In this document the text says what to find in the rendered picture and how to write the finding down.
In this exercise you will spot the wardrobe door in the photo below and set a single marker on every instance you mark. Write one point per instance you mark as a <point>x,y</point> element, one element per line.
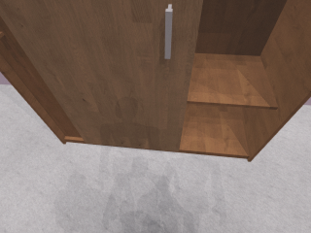
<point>15,56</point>
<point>104,62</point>

